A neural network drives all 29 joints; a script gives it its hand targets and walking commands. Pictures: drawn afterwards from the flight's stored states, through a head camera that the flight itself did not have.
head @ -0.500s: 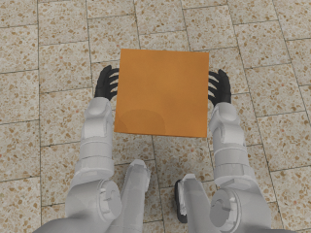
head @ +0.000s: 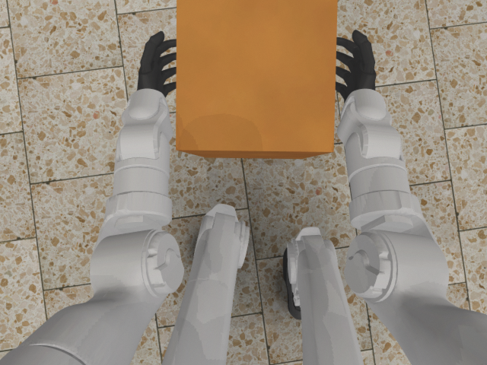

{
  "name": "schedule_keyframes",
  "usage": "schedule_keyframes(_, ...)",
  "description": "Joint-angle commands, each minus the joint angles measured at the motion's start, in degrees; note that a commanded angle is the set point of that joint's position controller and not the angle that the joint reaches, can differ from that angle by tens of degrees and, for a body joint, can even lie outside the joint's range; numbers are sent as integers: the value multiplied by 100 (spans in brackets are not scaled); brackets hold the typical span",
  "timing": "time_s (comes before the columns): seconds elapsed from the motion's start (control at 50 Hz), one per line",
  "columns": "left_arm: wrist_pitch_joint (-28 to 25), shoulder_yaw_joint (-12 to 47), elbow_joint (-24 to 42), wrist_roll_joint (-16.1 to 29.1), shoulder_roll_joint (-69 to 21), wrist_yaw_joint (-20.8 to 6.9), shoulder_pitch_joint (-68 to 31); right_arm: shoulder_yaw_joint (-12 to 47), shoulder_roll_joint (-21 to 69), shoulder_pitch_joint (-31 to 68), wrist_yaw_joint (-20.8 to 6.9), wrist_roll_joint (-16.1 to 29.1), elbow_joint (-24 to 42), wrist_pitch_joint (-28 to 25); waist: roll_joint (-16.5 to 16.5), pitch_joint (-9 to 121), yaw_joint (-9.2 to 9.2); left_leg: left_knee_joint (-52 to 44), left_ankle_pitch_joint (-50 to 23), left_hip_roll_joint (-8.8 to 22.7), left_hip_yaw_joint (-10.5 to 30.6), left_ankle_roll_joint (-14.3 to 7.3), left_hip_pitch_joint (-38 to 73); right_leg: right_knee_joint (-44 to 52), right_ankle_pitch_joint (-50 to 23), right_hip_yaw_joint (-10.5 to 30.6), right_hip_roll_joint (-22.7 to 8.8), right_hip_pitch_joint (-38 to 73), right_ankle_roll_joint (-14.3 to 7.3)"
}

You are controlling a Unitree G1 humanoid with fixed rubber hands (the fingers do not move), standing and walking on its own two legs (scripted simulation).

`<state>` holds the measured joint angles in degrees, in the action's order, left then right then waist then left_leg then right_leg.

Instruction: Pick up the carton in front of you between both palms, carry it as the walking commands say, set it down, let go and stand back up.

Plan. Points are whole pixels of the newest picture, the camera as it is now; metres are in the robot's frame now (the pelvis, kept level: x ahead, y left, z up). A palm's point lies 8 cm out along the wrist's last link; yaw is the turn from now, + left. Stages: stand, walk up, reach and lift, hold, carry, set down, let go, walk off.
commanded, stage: set down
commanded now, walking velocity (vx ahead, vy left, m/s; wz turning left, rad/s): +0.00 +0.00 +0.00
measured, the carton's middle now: (254, 98) +0.49 +0.10 -0.18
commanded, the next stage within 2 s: none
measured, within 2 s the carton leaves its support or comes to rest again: rests again in 1.14 s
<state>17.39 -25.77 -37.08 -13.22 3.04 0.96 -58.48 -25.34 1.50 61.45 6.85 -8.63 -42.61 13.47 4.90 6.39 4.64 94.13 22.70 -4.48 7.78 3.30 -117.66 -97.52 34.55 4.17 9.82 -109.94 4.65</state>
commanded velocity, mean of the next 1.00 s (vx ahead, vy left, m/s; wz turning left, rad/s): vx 0.00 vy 0.00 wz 0.00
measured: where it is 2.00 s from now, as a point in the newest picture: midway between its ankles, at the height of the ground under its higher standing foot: (252, 276)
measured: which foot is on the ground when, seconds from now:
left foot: down 0.00-1.00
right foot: down 0.00-1.00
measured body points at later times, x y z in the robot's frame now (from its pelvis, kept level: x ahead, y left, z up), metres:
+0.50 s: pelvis -0.01 -0.01 -0.09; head +0.35 +0.05 +0.17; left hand +0.48 +0.27 -0.26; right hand +0.55 -0.03 -0.26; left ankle +0.12 +0.13 -0.48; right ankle +0.07 -0.13 -0.48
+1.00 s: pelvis -0.01 -0.01 -0.11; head +0.36 +0.03 +0.14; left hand +0.48 +0.26 -0.30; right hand +0.55 -0.04 -0.30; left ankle +0.12 +0.13 -0.48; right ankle +0.07 -0.13 -0.48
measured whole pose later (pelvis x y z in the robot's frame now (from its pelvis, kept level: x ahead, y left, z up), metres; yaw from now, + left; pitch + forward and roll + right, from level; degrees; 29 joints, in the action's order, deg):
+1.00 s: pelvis -0.01 -0.01 -0.11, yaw -2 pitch +43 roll +0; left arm 13.6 -28.8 -49.9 -8.9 12.9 -1.7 -74.4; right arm -9.8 -8.9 84.1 11.3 -1.5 -59.5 11.8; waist 5.2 -14.6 9.3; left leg 116.2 27.1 0.3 4.7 4.1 -131.8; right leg -121.3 37.1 3.8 13.8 -127.1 4.7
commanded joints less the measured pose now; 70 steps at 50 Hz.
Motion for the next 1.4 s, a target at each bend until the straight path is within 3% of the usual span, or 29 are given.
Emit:
schedule_keyframes(0.0,-126,2756,-112,666,-4874,-1195,-3543,2706,5024,3703,-1207,545,-150,-77,-578,6039,411,-415,-1513,-286,-1125,45,5412,752,-901,-948,444,768,-133)
schedule_keyframes(0.2,-209,2305,-310,649,-4238,-1334,-4238,2533,4621,4361,-1011,566,-462,-83,-335,5756,603,357,-1549,-209,-1328,23,4379,114,-889,-952,445,539,-131)
schedule_keyframes(0.42,-316,2277,-353,1000,-3594,-1374,-4988,2945,4218,5200,-875,1042,-525,-181,-92,5748,902,1195,-1819,-49,-1406,20,3910,-747,-1125,-970,381,629,-135)
schedule_keyframes(0.48,-357,2195,-296,1098,-3502,-1452,-5267,3006,4190,5378,-877,1080,-545,-184,218,5353,1038,1328,-1821,-56,-1396,-17,3268,-956,-1216,-960,342,624,-178)
schedule_keyframes(0.58,-412,2111,-399,1230,-3404,-1520,-5164,3291,4380,5415,-860,1204,-440,-261,588,5356,1191,1561,-2344,-43,-1317,-96,3297,-1144,-1652,-951,323,640,-137)
schedule_keyframes(0.7,-409,1820,-784,1067,-3370,-1608,-4755,3199,4370,5074,-913,1064,-756,-293,750,4792,1188,1664,-2199,-4,-1286,-132,2747,-1175,-1695,-878,305,389,-165)
schedule_keyframes(0.84,-515,1636,-780,962,-2962,-1648,-4934,3142,4211,5123,-919,1066,-892,-355,854,4374,1256,1722,-1883,71,-1255,-198,2171,-1199,-1618,-726,278,321,-196)
schedule_keyframes(0.96,-630,1615,-818,984,-2625,-1606,-5163,3129,3888,5294,-932,1193,-973,-432,729,4053,1327,1781,-1770,123,-1228,-233,2123,-1253,-1425,-651,265,199,-235)
schedule_keyframes(1.16,-741,1522,-1150,1004,-2410,-1564,-5160,2902,3435,5185,-1030,1142,-1309,-519,608,3434,1233,1880,-1715,156,-1092,-290,2121,-1418,-1269,-659,257,-175,-291)
schedule_keyframes(1.38,-742,992,-1732,648,-1900,-1496,-4714,2555,2668,4975,-1090,915,-1746,-542,696,2438,1177,1890,-1070,199,-1008,-369,1625,-1444,-757,-602,196,-571,-323)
